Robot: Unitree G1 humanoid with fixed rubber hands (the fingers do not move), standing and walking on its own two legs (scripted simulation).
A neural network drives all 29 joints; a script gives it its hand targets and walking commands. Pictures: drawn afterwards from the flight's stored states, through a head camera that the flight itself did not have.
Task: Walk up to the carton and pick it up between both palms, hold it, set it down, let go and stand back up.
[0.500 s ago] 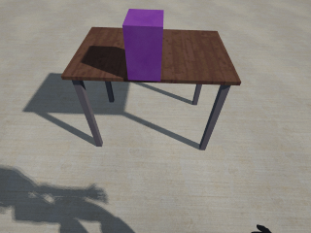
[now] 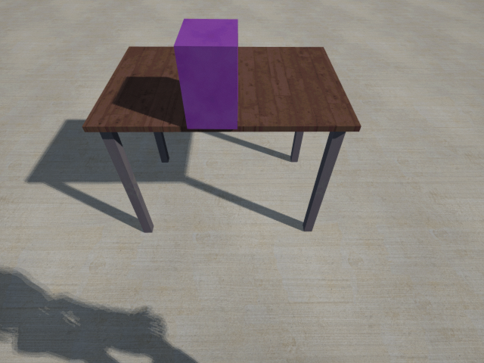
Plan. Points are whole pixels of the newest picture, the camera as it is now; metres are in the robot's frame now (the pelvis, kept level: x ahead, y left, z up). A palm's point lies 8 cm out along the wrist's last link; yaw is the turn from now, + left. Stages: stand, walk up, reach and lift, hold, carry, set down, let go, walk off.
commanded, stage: walk up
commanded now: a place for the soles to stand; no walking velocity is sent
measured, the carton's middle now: (211, 76) +0.91 +0.07 +0.03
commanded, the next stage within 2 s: none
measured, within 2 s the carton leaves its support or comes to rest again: neither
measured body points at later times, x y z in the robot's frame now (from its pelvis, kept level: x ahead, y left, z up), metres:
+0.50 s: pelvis +0.09 +0.05 -0.01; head +0.09 +0.07 +0.44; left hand +0.13 +0.39 -0.14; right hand +0.15 -0.29 -0.10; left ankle +0.04 +0.14 -0.75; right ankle +0.06 -0.10 -0.68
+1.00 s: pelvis +0.27 +0.04 -0.01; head +0.30 +0.02 +0.43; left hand +0.39 +0.35 -0.11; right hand +0.33 -0.28 -0.14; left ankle +0.26 +0.19 -0.66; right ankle +0.33 -0.06 -0.75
